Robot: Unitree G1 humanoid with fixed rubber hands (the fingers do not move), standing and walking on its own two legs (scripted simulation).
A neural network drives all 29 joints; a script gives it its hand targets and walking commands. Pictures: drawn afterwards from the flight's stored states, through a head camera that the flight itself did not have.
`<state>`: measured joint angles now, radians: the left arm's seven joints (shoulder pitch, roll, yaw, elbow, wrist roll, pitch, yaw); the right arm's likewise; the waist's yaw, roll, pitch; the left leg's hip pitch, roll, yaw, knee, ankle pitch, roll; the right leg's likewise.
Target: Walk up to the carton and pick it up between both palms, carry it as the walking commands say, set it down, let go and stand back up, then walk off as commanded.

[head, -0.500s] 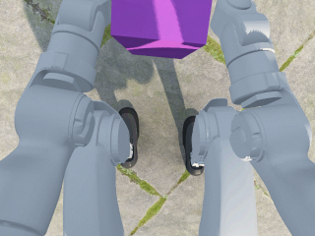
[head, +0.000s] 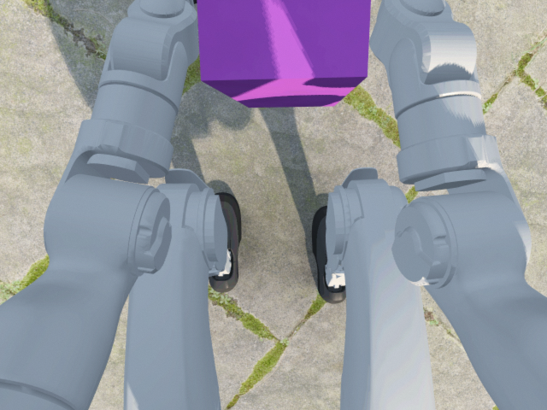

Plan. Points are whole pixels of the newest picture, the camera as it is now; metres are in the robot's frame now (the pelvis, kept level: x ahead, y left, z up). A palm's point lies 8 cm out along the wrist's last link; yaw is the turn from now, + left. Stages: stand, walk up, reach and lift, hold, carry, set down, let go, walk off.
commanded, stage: reach and lift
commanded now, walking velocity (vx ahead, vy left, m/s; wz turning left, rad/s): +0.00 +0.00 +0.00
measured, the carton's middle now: (288, 31) +0.53 -0.01 -0.15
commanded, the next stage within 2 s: none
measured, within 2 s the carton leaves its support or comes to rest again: neither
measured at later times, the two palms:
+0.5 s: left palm out of the picture +0.53 +0.11 -0.02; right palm out of the picture +0.52 -0.12 +0.01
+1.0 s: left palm out of the picture +0.51 +0.11 +0.06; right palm out of the picture +0.51 -0.12 +0.09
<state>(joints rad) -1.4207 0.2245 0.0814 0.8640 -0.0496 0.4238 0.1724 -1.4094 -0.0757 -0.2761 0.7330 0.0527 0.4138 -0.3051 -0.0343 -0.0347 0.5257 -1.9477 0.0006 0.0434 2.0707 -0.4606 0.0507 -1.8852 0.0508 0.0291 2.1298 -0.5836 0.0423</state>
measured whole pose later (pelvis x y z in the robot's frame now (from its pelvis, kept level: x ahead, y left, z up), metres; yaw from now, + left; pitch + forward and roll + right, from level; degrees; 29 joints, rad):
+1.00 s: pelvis +0.00 +0.01 +0.11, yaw +0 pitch +10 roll -1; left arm -1.24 0.14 0.10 0.76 -0.02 0.47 0.20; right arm -1.22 -0.01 -0.31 0.64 0.01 0.44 -0.26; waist -0.03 -0.03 0.52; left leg -1.45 -0.02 0.03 1.75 -0.47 0.05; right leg -1.39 0.05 0.04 1.79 -0.56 0.04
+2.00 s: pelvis +0.00 +0.02 +0.23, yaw -1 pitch -2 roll -2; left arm -1.02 0.05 0.10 0.70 0.01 0.50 0.23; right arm -1.01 0.04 -0.31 0.61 -0.05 0.44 -0.19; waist -0.03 -0.01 0.50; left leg -0.90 -0.02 0.02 1.31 -0.38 0.05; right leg -0.84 0.05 0.06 1.32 -0.44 0.04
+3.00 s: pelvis +0.13 +0.03 +0.35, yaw -2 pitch -1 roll -3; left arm -0.45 -0.21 0.21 0.48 0.20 0.66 0.20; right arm -0.47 0.22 -0.37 0.45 -0.22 0.58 -0.06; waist -0.03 0.00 -0.07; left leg -0.39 -0.02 0.01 0.75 -0.34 0.07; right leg -0.31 0.05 0.09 0.65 -0.33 0.05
